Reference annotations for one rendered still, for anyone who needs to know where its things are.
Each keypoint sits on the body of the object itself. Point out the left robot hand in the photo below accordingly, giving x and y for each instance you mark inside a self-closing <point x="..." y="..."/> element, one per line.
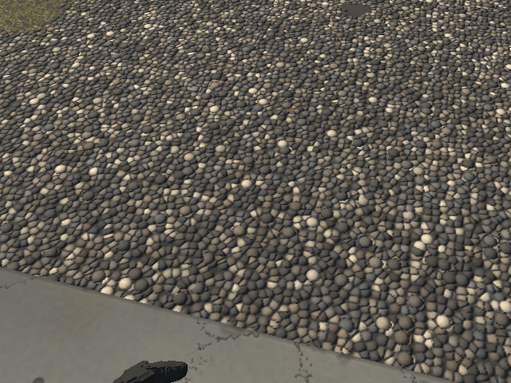
<point x="156" y="372"/>

